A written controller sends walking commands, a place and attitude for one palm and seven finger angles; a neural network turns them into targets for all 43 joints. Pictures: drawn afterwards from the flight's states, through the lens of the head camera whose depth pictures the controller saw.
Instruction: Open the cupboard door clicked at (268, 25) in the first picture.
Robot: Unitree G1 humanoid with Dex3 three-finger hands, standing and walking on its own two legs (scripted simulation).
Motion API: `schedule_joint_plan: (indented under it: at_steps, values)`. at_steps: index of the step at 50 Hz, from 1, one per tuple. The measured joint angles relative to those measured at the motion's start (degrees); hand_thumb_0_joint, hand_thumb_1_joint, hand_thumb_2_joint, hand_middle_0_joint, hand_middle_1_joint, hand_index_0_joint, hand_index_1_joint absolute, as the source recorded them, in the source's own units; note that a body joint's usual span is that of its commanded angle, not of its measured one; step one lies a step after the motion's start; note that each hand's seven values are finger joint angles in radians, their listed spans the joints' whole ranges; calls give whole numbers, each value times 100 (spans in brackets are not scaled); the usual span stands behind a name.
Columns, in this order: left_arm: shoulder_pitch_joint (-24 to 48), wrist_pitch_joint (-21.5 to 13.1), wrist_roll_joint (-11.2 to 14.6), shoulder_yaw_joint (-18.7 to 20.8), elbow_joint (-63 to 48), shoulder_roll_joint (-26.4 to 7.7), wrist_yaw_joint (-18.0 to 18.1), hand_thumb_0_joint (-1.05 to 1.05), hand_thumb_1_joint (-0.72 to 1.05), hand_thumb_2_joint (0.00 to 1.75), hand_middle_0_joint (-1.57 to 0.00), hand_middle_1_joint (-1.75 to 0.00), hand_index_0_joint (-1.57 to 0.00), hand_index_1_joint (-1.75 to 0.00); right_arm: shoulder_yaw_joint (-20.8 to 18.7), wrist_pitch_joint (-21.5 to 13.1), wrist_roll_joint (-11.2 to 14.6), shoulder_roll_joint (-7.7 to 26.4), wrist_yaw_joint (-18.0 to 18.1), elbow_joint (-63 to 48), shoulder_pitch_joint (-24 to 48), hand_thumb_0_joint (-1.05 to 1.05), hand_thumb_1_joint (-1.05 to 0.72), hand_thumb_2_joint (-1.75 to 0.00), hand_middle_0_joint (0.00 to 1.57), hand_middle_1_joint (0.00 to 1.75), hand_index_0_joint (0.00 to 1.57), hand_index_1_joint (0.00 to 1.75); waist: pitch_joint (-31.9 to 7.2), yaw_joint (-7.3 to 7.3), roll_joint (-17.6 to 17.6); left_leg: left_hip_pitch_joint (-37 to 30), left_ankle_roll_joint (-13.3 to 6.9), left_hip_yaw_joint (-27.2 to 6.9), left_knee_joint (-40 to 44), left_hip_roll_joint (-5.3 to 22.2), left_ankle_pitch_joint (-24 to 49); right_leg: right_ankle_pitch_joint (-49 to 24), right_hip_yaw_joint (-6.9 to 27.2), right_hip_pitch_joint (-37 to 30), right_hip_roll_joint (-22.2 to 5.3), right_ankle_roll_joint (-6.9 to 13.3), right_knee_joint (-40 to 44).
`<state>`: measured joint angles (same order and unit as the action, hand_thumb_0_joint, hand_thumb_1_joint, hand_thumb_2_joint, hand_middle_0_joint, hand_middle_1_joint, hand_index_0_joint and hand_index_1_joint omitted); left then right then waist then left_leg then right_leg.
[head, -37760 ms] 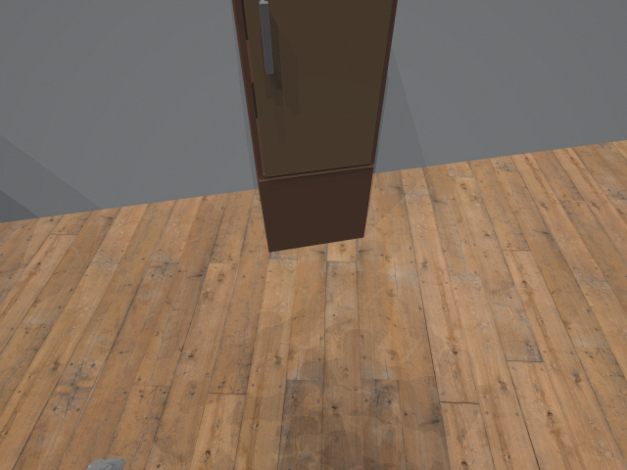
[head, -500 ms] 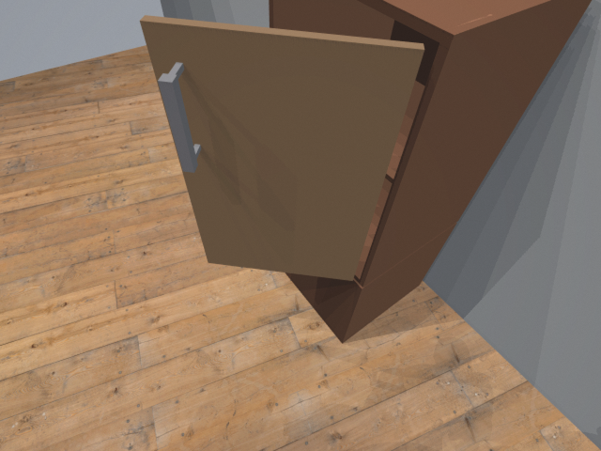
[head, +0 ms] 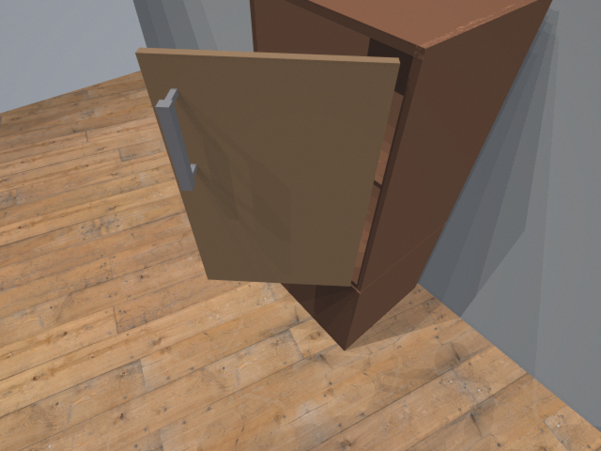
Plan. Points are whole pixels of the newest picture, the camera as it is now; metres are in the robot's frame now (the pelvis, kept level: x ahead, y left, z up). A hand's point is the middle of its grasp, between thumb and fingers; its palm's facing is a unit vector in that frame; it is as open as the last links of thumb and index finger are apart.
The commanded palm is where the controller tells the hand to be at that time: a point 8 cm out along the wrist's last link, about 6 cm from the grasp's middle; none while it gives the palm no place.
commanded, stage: come to a stop and stand still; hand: left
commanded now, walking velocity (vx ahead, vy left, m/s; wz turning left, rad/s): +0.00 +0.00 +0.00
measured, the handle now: (180, 142) +0.55 +0.22 +0.11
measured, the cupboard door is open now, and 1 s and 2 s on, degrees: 47 47 47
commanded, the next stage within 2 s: look again from close up in 1.48 s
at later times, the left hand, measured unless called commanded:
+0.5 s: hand out of the picture +0.01 +0.21 -0.17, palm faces +0.01 -0.97 -0.25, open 7.4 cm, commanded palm none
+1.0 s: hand out of the picture -0.06 +0.20 -0.18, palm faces +0.01 -0.98 -0.17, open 7.4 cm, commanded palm none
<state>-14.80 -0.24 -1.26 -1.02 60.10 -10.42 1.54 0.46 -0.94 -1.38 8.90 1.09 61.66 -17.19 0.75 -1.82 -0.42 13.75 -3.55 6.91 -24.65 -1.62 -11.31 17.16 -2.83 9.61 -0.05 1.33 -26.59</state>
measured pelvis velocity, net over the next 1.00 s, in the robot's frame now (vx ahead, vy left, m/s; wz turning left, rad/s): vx -0.04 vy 0.03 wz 0.01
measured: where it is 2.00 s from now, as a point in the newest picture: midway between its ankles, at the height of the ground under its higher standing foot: outside the picture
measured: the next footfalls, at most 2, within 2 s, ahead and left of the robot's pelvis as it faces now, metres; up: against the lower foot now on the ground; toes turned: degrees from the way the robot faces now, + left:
none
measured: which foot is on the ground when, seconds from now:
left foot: down 0.00-1.00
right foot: down 0.00-1.00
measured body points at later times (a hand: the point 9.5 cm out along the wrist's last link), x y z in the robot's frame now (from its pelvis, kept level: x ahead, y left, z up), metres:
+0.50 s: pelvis -0.02 +0.00 +0.00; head -0.04 +0.01 +0.45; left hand +0.01 +0.26 -0.15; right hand +0.06 -0.26 -0.13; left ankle +0.02 +0.08 -0.74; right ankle -0.03 -0.10 -0.74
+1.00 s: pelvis -0.04 +0.03 +0.00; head -0.04 +0.05 +0.45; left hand -0.06 +0.25 -0.16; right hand -0.04 -0.21 -0.15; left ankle +0.02 +0.08 -0.74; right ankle -0.03 -0.10 -0.74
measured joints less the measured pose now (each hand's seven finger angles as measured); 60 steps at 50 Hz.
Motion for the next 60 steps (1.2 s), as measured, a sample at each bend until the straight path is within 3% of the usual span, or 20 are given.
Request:
schedule_joint_plan:
  at_steps: [9, 22, 35, 60]
  values:
    - [-222, -56, 15, 79, -208, -101, 18, 1, 91, 90, -21, -30, -20, -30, -123, 0, 9, 307, 42, -257, 10, 1, -90, -90, 20, 30, 21, 30, -54, 56, 92, 149, 4, -73, -519, 94, -264, 156, -72, 23, 70, 43, -280]
    - [-99, -25, -1, 43, -193, -312, -21, 1, 90, 90, -21, -30, -20, -30, -72, 21, 19, 540, -26, -278, 645, 1, -90, -90, 20, 30, 20, 30, -106, 182, 41, -84, -11, -69, -151, 73, 49, -123, -72, -174, 68, 18, 15]
    - [-225, -8, -13, 7, 56, -262, -28, 1, 90, 90, -21, -30, -20, -30, -9, 57, 46, 398, -64, 26, 540, 1, -90, -90, 20, 30, 20, 30, -41, 204, -19, -131, -77, -85, 199, 16, 340, -417, -93, -227, 34, -57, 360]
    - [-668, 53, -63, 56, 311, 249, 70, 0, 90, 90, -20, -30, -20, -30, -109, 102, 86, -92, -9, 303, 61, 1, -90, -90, 20, 30, 20, 30, 8, 182, -66, -52, -286, 62, 466, -234, 524, -515, 45, 23, -217, -298, 298]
